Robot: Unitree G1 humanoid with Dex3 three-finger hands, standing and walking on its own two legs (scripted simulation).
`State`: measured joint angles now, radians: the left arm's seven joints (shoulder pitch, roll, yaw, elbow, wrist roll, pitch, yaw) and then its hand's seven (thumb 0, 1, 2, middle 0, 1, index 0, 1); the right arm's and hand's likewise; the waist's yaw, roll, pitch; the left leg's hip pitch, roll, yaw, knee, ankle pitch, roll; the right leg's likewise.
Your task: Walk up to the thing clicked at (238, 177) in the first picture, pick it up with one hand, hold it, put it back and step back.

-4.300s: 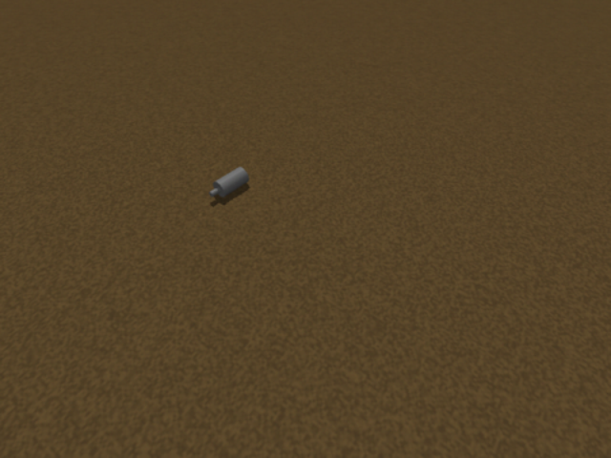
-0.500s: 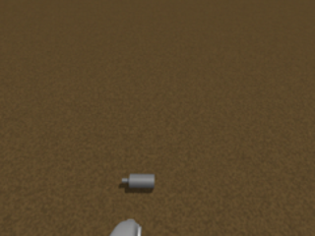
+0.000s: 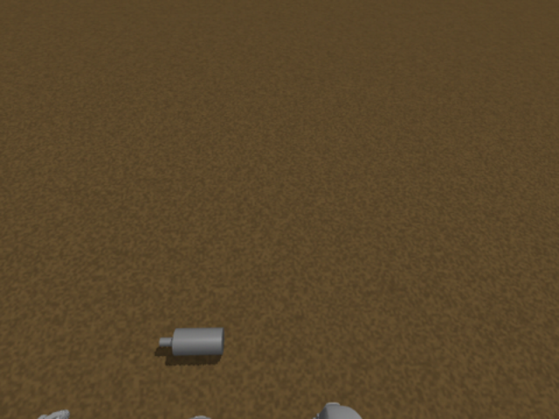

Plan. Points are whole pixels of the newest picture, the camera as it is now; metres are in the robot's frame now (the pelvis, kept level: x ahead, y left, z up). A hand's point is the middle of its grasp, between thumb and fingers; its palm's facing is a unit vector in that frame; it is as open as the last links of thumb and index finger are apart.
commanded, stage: walk up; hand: left
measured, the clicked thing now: (191, 341) +0.47 +0.25 -0.70
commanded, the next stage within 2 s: none
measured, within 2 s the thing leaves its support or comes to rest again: neither
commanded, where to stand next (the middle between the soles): +0.06 +0.05 m, yaw +0 degrees
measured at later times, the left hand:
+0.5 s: hand out of the picture -0.01 +0.37 -0.14, palm faces +0.07 -0.84 -0.54, open 7.4 cm
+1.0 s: hand out of the picture +0.11 +0.33 -0.13, palm faces +0.02 -0.94 -0.35, open 7.4 cm
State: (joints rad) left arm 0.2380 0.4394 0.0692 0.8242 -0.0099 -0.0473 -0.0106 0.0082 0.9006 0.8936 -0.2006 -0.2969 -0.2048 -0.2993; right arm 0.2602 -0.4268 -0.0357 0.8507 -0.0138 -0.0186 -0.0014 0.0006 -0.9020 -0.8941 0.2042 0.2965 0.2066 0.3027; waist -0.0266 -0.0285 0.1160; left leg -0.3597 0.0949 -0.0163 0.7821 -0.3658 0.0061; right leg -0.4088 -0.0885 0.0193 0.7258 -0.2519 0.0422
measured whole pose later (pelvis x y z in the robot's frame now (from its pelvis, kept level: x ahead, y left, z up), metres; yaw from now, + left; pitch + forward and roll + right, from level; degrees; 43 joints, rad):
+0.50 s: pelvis -0.01 +0.04 -0.01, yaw +4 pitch -2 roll +0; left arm 0.30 0.48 0.07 0.92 0.02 0.00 0.07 0.01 0.90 0.89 -0.20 -0.30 -0.21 -0.30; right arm 0.25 -0.44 -0.09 0.87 -0.04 0.06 0.06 0.00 -0.91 -0.89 0.20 0.30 0.20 0.30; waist 0.03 0.00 0.09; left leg -0.38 0.01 0.02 0.88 -0.47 0.01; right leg -0.53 -0.14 0.06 0.98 -0.50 -0.02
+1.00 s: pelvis +0.01 +0.07 +0.02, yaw +3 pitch -2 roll -1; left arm 0.09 0.38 0.00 0.99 0.00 -0.03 0.00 0.01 0.90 0.89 -0.20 -0.30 -0.21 -0.30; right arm 0.12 -0.35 0.00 0.98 0.01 -0.03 0.00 0.00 -0.91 -0.89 0.20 0.30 0.21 0.30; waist 0.00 -0.01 0.10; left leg -0.24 0.00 0.02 0.66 -0.38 0.03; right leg -0.31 -0.01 -0.02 0.63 -0.29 0.01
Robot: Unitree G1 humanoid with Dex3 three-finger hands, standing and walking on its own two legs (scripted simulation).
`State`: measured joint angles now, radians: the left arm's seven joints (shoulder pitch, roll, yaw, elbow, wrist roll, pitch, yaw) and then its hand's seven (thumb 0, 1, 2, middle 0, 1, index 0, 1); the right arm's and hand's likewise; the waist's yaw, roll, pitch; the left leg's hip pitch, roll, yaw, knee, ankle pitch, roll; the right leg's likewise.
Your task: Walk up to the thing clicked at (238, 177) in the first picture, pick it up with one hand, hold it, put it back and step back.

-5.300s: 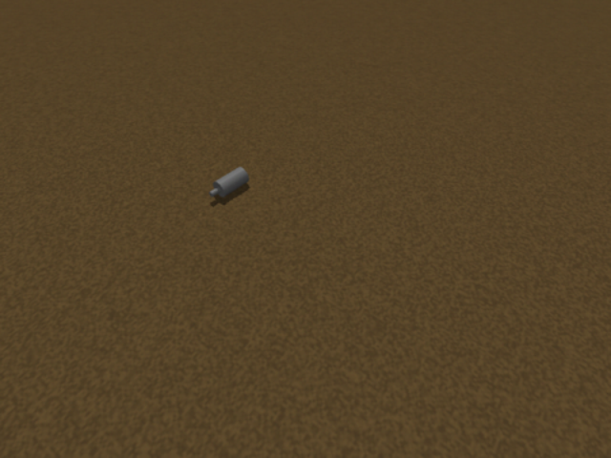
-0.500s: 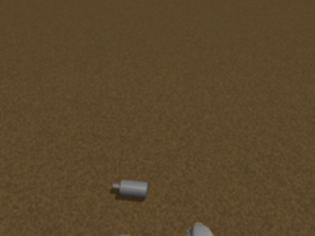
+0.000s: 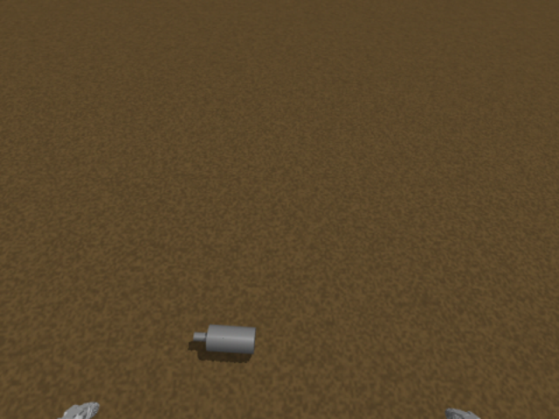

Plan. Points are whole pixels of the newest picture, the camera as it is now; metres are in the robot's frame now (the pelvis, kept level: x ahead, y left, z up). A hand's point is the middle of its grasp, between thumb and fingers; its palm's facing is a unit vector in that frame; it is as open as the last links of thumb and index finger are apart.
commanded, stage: walk up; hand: left
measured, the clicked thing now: (224, 338) +0.47 +0.15 -0.72
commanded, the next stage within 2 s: none
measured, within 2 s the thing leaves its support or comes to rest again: neither
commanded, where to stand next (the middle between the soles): +0.05 -0.02 m, yaw -3 degrees
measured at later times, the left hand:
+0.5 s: hand out of the picture +0.07 +0.24 -0.14, palm faces -0.04 -0.94 -0.33, open 7.4 cm
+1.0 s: hand out of the picture +0.11 +0.24 -0.14, palm faces -0.03 -0.94 -0.35, open 7.4 cm
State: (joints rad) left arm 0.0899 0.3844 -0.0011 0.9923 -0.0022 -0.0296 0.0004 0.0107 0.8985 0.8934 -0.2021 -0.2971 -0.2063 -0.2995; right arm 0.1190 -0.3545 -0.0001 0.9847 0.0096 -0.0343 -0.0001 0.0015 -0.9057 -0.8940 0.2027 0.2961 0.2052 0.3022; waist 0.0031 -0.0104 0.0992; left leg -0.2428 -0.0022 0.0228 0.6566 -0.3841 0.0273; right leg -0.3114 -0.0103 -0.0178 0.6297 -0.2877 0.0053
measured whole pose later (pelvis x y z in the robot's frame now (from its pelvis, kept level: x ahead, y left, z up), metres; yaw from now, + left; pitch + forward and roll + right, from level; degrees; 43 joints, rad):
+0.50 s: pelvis -0.01 -0.01 +0.02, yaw -1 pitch -3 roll +0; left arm 0.10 0.35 0.00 1.16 0.01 -0.01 -0.02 0.01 0.90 0.89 -0.20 -0.30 -0.20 -0.30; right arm 0.09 -0.37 -0.01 1.15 -0.01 -0.02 0.01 0.00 -0.91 -0.89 0.20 0.30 0.20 0.30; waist 0.01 0.00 0.06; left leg -0.08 0.00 0.05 0.35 -0.22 0.01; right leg -0.18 0.00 0.00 0.37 -0.14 0.00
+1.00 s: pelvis -0.01 -0.01 +0.02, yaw -2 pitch -1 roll +0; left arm 0.03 0.37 0.04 1.08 0.00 0.02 0.00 0.01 0.90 0.89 -0.20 -0.30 -0.21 -0.30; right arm 0.05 -0.36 -0.03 1.11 0.01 0.00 -0.01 0.00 -0.91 -0.89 0.20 0.30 0.20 0.30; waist 0.00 -0.02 0.12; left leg -0.14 0.01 0.05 0.40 -0.24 0.00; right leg -0.24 0.01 0.01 0.41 -0.15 -0.01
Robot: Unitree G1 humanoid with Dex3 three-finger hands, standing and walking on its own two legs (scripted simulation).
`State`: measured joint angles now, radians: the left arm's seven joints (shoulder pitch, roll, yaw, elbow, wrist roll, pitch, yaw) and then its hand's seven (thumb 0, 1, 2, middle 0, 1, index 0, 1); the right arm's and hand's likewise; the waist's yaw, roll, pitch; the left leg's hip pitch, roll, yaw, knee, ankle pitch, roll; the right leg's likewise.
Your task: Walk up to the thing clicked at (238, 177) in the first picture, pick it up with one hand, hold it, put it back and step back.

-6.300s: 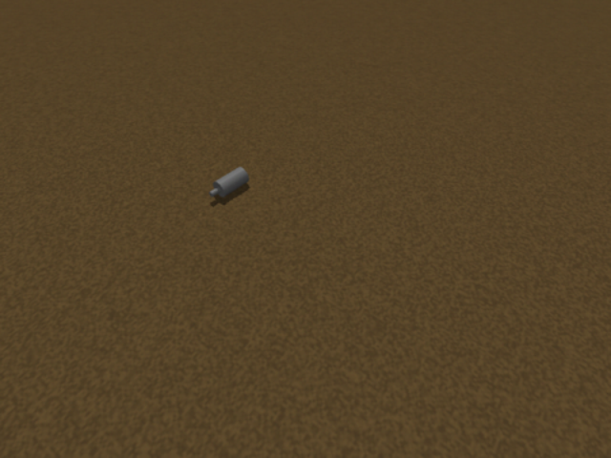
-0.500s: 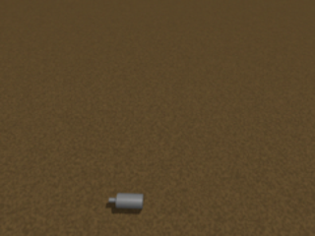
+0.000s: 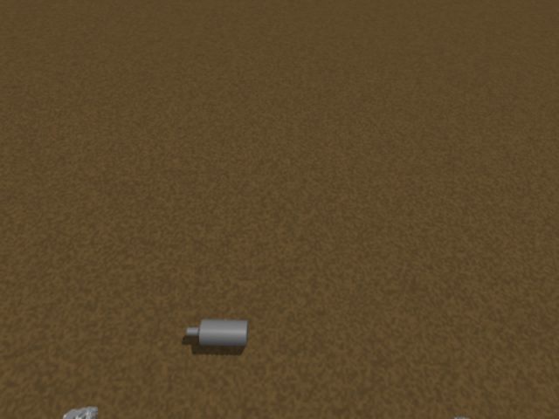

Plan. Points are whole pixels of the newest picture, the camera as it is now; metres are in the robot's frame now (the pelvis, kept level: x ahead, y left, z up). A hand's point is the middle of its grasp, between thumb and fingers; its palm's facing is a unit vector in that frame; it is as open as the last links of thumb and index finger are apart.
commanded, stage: walk up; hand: left
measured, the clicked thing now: (217, 332) +0.47 +0.18 -0.73
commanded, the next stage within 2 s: none
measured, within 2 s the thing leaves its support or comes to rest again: neither
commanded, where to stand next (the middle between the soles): +0.06 -0.01 m, yaw -1 degrees
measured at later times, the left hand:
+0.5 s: hand out of the picture -0.04 +0.25 -0.13, palm faces +0.02 -0.88 -0.47, open 7.4 cm
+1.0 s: hand out of the picture +0.05 +0.26 -0.18, palm faces -0.03 -0.94 -0.35, open 7.4 cm
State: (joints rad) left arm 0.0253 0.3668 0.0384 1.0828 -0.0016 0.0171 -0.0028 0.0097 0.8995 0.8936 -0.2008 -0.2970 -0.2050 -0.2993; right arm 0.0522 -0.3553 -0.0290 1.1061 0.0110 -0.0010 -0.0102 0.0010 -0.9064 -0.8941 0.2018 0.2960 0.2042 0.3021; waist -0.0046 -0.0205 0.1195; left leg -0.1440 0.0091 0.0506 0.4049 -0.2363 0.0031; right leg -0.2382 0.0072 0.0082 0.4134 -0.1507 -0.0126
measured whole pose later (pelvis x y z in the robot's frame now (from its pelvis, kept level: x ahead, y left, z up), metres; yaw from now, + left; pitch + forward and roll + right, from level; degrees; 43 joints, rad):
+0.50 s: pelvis -0.03 -0.03 +0.00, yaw -1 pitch -4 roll +0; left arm 0.34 0.35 0.07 1.01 0.04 -0.06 0.02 0.01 0.90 0.89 -0.21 -0.30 -0.21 -0.30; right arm 0.18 -0.45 -0.09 0.94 -0.05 0.07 0.07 0.00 -0.91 -0.89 0.20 0.30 0.20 0.30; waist 0.04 0.09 0.09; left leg -0.50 0.01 -0.12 1.02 -0.32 -0.01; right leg -0.10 0.02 0.00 0.45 -0.29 -0.02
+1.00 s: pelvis -0.03 +0.00 -0.03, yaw -1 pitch -3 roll -2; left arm 0.17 0.36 0.03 0.97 0.01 -0.02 0.02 0.01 0.90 0.89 -0.20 -0.30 -0.21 -0.30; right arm 0.06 -0.36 -0.04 0.90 -0.02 0.03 0.02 0.00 -0.90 -0.89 0.20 0.30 0.21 0.30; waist 0.00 0.02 0.14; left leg -0.40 0.07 0.00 0.70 -0.25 -0.01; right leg -0.19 0.02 0.02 0.61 -0.37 0.01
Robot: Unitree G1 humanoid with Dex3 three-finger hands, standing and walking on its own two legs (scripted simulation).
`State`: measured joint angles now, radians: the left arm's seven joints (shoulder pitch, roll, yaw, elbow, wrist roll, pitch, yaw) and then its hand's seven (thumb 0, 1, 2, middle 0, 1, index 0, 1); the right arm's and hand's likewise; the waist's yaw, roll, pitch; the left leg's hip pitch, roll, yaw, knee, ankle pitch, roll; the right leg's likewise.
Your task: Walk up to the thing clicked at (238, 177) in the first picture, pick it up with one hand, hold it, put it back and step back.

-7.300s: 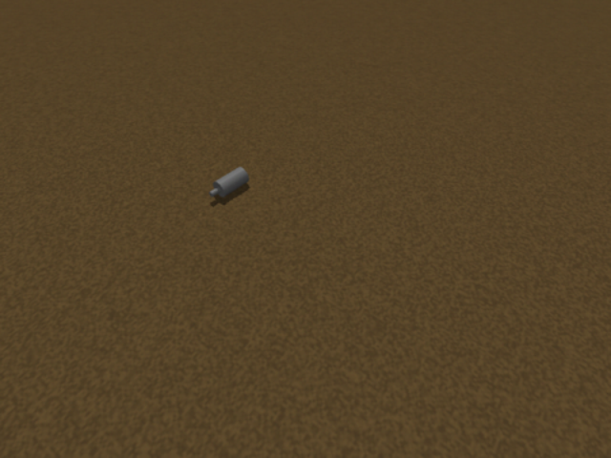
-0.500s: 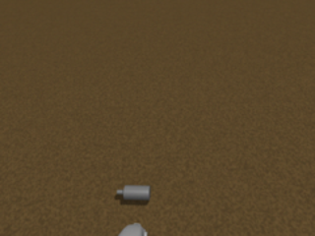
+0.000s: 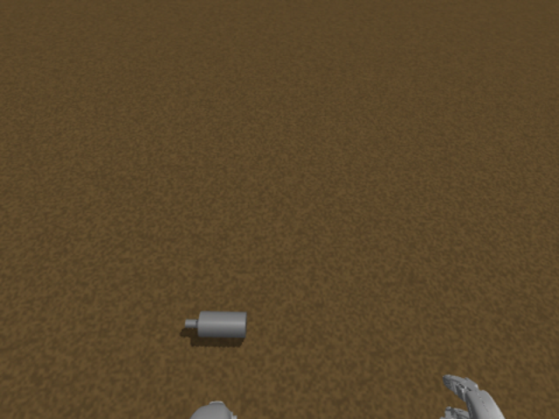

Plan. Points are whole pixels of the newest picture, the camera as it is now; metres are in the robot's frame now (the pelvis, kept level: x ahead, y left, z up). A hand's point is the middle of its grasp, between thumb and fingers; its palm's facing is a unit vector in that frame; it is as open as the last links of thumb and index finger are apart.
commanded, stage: walk up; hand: left
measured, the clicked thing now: (216, 324) +0.50 +0.19 -0.71
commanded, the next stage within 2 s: none
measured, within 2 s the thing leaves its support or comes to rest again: neither
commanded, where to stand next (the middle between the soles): +0.09 -0.01 m, yaw +0 degrees
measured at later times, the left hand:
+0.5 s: hand out of the picture +0.09 +0.25 -0.13, palm faces -0.04 -0.94 -0.34, open 7.4 cm
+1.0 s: hand out of the picture +0.12 +0.32 -0.14, palm faces -0.05 -0.93 -0.36, open 7.4 cm
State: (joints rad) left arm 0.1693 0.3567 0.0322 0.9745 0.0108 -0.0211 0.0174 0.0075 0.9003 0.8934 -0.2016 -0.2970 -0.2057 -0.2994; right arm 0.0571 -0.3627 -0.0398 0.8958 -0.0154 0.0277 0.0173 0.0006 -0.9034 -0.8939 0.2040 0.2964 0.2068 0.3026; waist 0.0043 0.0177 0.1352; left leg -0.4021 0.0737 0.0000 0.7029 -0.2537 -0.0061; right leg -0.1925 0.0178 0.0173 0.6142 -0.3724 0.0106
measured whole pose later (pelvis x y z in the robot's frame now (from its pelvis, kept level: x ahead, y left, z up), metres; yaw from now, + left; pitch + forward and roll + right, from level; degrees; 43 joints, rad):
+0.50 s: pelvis +0.00 +0.00 +0.02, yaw -1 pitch -3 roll -1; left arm 0.10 0.36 0.02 1.08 0.00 -0.01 -0.01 0.01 0.90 0.89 -0.20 -0.30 -0.20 -0.30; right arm 0.10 -0.35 -0.01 1.11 0.00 0.00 0.03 0.00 -0.91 -0.89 0.20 0.30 0.20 0.30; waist -0.02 0.01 0.08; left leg -0.27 0.04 0.00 0.42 -0.11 -0.02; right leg -0.12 0.00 0.04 0.43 -0.27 0.03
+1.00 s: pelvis +0.08 +0.04 +0.02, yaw -1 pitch -3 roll -1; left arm 0.27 0.44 0.06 1.00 0.01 0.00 -0.01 0.01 0.90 0.89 -0.20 -0.30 -0.20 -0.30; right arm 0.28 -0.36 -0.07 0.96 -0.02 -0.06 0.03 0.00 -0.91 -0.89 0.20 0.30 0.20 0.30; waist -0.01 -0.06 0.09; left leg -0.18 0.00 0.04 0.48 -0.24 0.05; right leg -0.36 0.02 0.08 0.99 -0.43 -0.04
